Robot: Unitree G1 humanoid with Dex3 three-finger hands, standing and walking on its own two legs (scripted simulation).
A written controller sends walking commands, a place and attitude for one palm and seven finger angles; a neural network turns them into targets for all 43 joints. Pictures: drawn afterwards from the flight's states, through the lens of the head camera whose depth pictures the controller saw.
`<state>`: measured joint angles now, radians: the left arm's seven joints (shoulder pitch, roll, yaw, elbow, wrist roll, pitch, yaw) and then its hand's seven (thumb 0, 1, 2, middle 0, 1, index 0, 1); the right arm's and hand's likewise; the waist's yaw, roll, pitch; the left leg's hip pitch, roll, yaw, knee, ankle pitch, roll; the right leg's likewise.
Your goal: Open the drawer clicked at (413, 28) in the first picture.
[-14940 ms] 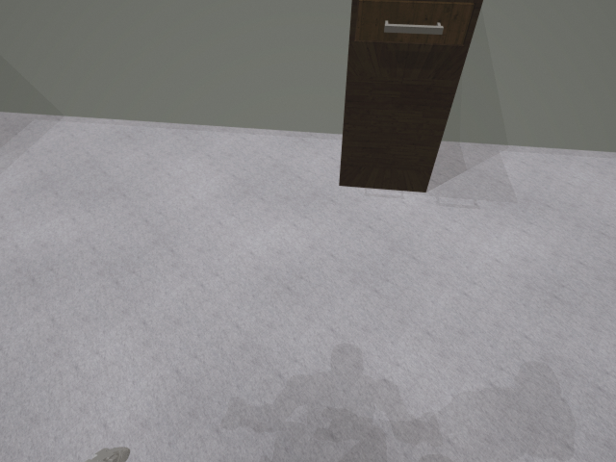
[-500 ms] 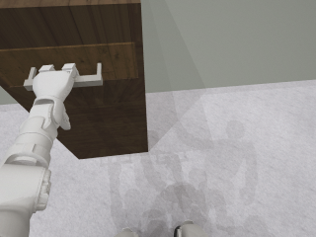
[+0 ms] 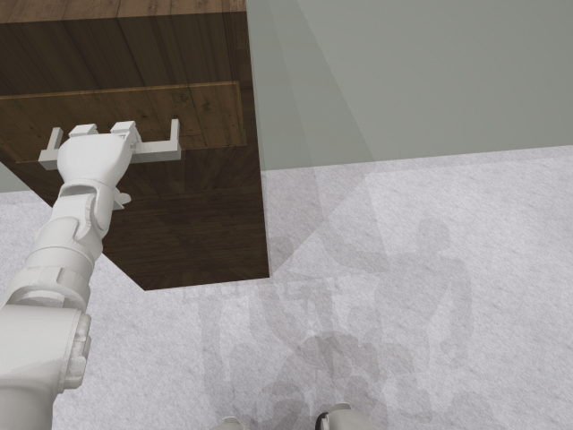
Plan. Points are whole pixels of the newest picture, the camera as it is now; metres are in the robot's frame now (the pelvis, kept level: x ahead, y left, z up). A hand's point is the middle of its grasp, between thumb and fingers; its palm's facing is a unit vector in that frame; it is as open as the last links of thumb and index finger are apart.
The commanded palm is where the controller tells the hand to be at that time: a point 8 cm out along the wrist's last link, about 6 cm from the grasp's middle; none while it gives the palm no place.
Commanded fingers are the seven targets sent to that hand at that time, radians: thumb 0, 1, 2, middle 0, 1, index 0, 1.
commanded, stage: close the thumb around the handle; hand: left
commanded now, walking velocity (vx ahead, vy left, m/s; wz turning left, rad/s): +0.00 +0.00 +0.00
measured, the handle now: (114, 143) +0.53 +0.25 +0.04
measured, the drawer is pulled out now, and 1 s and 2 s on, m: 0.00 0.05 0.17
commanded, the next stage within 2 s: pull the drawer open in 0.30 s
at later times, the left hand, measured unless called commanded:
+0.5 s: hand (113, 181) +0.48 +0.25 +0.02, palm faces -0.06 -0.02 -1.00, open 5.6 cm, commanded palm +0.45 +0.25 +0.08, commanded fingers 0.00 0.90 0.90 -0.40 -1.35 -0.40 -1.35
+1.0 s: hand (108, 212) +0.42 +0.24 +0.02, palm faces -0.02 -0.04 -1.00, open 5.6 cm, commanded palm +0.38 +0.26 +0.08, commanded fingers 0.00 0.90 0.90 -0.40 -1.35 -0.40 -1.35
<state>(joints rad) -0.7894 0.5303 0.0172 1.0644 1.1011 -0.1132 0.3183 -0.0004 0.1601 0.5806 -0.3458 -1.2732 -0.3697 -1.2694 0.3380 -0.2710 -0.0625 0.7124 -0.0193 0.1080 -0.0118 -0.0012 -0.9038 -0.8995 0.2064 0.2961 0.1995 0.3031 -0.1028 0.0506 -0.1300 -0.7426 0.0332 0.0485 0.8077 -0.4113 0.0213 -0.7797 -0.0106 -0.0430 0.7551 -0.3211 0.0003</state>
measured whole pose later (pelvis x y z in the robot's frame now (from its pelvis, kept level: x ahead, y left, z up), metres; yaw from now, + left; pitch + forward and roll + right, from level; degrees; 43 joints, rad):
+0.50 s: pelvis +0.00 +0.00 +0.00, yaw +0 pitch +20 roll -1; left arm -0.80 0.54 0.02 1.07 1.10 -0.11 0.32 0.00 0.72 0.81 -0.37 -1.35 -0.40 -1.35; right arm 0.35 -0.27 -0.06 0.71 -0.02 0.11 -0.01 0.00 -0.90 -0.90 0.21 0.30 0.20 0.30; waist -0.11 0.05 -0.13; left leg -0.75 0.03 0.05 0.81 -0.41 0.03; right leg -0.79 -0.01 -0.04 0.76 -0.32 0.01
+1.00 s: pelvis +0.01 +0.01 +0.01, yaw -1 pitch +16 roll -1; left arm -0.50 0.44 0.00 0.80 1.08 -0.10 0.35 0.00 0.73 0.82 -0.33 -1.35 -0.39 -1.35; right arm 0.27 -0.25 -0.07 0.67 0.00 0.13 0.00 0.00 -0.90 -0.90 0.21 0.30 0.20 0.30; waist -0.04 0.05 -0.13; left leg -0.61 0.02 0.08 0.74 -0.41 0.03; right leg -0.66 -0.01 -0.01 0.71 -0.31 0.01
